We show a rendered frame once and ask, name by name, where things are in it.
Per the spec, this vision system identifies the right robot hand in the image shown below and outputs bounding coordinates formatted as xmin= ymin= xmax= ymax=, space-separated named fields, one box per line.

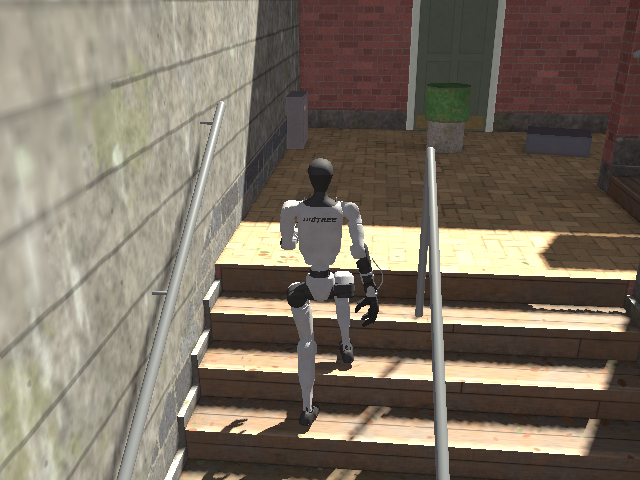
xmin=355 ymin=296 xmax=379 ymax=327

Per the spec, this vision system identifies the left robot forearm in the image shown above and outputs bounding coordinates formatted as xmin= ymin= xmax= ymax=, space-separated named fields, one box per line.
xmin=280 ymin=228 xmax=299 ymax=248

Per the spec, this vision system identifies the robot right shin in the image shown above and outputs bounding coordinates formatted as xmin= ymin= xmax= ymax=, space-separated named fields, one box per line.
xmin=335 ymin=298 xmax=350 ymax=351

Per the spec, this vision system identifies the right robot forearm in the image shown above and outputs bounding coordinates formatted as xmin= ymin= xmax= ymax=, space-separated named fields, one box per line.
xmin=356 ymin=243 xmax=378 ymax=297

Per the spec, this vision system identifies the right robot upper arm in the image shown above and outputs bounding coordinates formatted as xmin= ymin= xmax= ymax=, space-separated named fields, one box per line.
xmin=341 ymin=201 xmax=366 ymax=259

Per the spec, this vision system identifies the left robot upper arm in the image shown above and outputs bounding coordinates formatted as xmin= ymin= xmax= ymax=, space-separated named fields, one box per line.
xmin=280 ymin=200 xmax=300 ymax=250

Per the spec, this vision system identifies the humanoid robot head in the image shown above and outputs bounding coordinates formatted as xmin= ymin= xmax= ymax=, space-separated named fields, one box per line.
xmin=303 ymin=158 xmax=338 ymax=207

